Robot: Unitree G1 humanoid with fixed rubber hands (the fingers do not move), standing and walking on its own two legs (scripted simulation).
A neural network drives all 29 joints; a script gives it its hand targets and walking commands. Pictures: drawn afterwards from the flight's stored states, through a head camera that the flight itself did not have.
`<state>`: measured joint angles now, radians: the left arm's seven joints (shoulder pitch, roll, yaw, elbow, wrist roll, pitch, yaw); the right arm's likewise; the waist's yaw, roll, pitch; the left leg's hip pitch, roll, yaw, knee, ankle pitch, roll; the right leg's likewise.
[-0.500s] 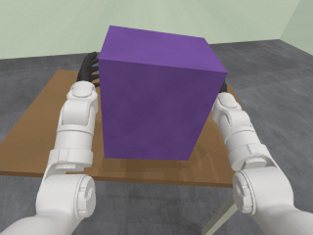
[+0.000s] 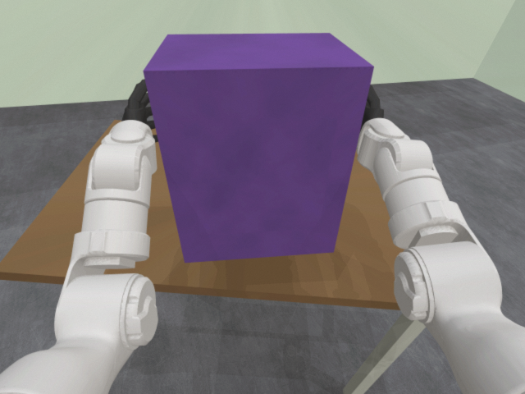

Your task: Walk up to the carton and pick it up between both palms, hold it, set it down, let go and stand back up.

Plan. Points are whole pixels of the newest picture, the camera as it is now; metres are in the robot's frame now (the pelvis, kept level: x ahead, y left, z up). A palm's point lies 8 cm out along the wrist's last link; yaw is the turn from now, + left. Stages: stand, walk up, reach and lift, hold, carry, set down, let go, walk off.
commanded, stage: reach and lift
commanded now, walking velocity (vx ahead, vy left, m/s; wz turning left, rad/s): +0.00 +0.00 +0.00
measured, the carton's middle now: (255, 150) +0.41 +0.00 +0.21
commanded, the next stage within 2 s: hold in 0.86 s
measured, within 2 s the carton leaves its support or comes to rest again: neither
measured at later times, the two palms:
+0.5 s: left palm (151, 117) +0.40 +0.14 +0.26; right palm (390, 123) +0.38 -0.19 +0.28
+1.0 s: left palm (126, 95) +0.38 +0.16 +0.30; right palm (388, 90) +0.38 -0.17 +0.32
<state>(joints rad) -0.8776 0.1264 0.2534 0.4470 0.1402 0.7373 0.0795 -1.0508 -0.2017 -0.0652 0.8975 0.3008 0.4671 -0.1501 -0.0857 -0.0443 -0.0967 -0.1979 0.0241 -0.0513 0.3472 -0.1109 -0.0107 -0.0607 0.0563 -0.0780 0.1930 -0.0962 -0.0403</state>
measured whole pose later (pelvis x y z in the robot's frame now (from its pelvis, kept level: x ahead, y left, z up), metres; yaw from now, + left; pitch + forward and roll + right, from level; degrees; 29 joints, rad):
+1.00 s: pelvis +0.01 +0.00 +0.00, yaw -1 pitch -3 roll -1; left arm -0.91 0.12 0.30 0.25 0.12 0.95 0.08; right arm -1.12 -0.27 0.00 0.73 0.46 0.69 -0.25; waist -0.07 -0.02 -0.15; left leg -0.16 0.02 -0.04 0.34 -0.13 -0.01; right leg -0.04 0.05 -0.05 0.22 -0.13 -0.04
